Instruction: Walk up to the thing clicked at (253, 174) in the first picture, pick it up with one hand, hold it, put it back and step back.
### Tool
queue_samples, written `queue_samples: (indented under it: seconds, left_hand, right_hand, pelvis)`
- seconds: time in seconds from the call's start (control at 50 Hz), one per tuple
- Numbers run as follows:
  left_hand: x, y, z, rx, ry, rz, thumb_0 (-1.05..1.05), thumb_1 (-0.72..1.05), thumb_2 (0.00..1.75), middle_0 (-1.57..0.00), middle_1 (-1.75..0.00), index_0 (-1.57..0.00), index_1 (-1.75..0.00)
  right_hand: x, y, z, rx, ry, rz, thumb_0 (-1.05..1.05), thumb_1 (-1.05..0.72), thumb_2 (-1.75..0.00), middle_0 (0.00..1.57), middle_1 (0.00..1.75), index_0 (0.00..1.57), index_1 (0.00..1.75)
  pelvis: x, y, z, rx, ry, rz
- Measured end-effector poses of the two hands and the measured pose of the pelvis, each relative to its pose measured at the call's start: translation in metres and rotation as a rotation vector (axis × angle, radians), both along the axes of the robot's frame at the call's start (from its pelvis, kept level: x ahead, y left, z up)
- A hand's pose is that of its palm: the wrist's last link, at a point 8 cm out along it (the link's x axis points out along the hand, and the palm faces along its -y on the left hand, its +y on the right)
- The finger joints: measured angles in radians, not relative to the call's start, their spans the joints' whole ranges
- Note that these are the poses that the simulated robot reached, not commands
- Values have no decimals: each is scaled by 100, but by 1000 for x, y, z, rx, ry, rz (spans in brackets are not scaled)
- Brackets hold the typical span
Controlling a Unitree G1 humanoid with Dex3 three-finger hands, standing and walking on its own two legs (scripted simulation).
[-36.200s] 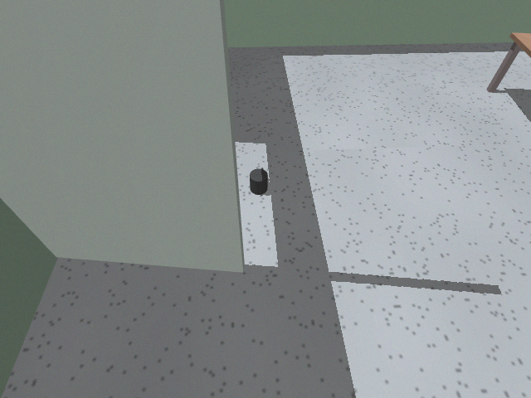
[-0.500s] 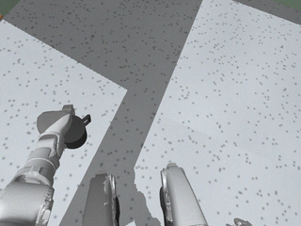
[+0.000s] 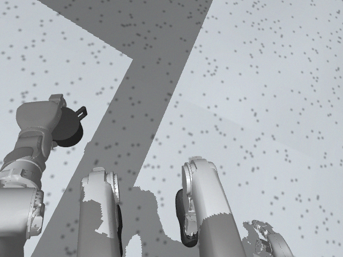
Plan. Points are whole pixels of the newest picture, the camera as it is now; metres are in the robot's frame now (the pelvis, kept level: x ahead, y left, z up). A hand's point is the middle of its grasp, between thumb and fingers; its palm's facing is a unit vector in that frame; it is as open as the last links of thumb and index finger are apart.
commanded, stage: crouch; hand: left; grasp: from above
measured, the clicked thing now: (68, 124) +0.45 +0.22 -0.24
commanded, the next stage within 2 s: lower in 0.60 s
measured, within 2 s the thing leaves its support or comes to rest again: rests again in 1.16 s
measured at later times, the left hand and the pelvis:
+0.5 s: hand (57, 132) +0.43 +0.26 -0.25, palm faces -0.49 -0.02 -0.87, open 11.6 cm; pelvis -0.01 +0.00 -0.06, yaw -2 degrees
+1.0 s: hand (62, 130) +0.45 +0.26 -0.30, palm faces -0.52 -0.03 -0.86, open 11.5 cm; pelvis -0.01 +0.00 -0.10, yaw -3 degrees
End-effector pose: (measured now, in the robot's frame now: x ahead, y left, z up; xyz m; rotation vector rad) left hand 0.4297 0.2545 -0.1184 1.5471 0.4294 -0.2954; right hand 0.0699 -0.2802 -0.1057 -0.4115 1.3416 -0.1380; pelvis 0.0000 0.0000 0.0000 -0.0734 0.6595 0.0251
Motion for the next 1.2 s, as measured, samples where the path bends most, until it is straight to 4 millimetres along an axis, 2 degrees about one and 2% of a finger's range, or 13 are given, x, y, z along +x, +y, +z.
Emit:
queue_samples:
  seconds: [0.18,0.34,0.5,0.66,0.82,1.08,1.2]
  left_hand:
    - [18,4,-22,11,11,34,-2,-18,87,-70,-108,-37,-81]
    - [13,4,-47,-6,69,20,-2,-17,86,-72,-107,-37,-80]
    - [9,4,-70,-28,48,-26,0,-15,82,-75,-104,-38,-78]
    - [16,6,-81,-12,10,-21,1,-14,81,-76,-102,-39,-77]
    - [27,8,-90,7,33,10,1,-13,81,-78,-100,-38,-77]
    - [26,5,-137,-45,62,-4,2,-12,79,-82,-97,-40,-75]
    - [25,7,-147,-41,29,-15,2,-12,77,-84,-96,-42,-74]
  right_hand:
    - [-16,-4,-18,-2,32,-27,1,-92,-91,21,30,20,30]
    - [-36,4,-37,35,90,-46,1,-92,-91,21,30,20,30]
    - [-49,5,-53,26,113,-41,1,-92,-91,21,30,20,30]
    - [-53,4,-65,11,112,-33,1,-92,-91,21,30,20,30]
    - [-56,8,-74,27,126,-19,0,-92,-91,21,30,20,30]
    - [-66,5,-85,28,193,-4,0,-92,-90,21,30,20,30]
    - [-62,-1,-92,13,200,5,0,-92,-90,21,30,20,30]
  pelvis:
    - [-1,1,-23,-11,3,-8]
    - [-4,3,-40,-15,-10,-13]
    - [-11,5,-62,-22,-30,-15]
    - [-13,6,-78,-26,-31,-15]
    - [-11,6,-85,-30,-26,-17]
    - [-7,4,-107,-42,-46,-26]
    - [-6,3,-116,-44,-49,-31]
